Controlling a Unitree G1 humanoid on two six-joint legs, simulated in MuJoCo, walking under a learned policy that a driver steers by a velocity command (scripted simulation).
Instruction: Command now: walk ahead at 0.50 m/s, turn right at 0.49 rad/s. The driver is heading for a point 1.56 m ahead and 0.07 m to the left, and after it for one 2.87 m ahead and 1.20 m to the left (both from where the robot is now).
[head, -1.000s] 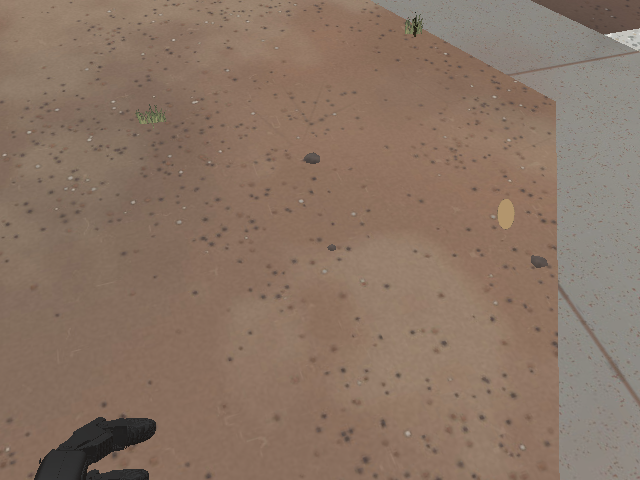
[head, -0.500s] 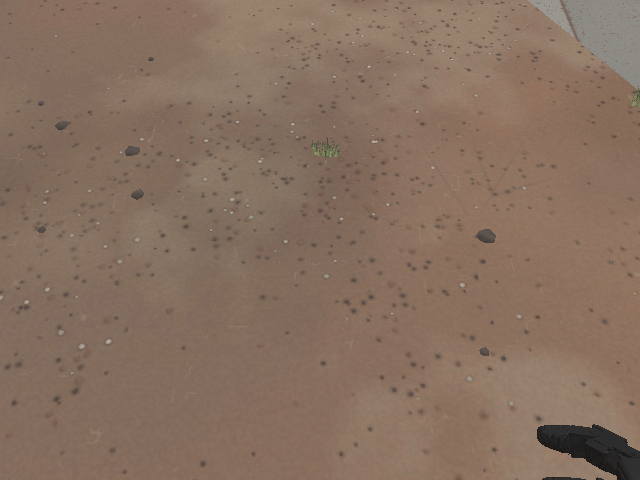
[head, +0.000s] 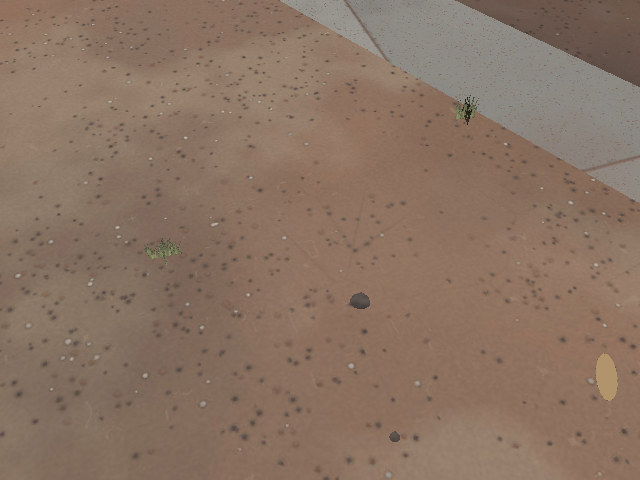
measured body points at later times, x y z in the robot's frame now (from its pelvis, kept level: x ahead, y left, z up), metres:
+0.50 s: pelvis +0.29 -0.03 +0.01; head +0.32 -0.05 +0.46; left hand +0.40 +0.24 -0.10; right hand +0.45 -0.31 -0.08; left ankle +0.49 +0.07 -0.70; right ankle +0.17 -0.11 -0.73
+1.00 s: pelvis +0.56 -0.06 +0.01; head +0.59 -0.06 +0.46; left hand +0.83 +0.11 -0.08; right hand +0.50 -0.33 -0.11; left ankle +0.49 +0.06 -0.73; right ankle +0.70 -0.26 -0.69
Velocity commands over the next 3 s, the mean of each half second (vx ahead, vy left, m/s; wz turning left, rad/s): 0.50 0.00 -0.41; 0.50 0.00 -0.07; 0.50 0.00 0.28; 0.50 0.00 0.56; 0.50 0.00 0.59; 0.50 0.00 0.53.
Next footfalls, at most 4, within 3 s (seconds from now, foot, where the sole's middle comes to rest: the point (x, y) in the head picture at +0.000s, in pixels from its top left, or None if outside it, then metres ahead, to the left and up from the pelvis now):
0.06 right None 0.21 -0.11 -0.77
0.58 left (295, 454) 0.53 0.05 -0.77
1.10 right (421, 347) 0.76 -0.25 -0.77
1.64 left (319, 245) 1.07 -0.03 -0.77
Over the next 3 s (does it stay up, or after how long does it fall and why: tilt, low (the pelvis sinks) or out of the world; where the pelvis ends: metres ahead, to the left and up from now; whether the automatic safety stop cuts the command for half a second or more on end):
stays up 1.56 0.14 0.02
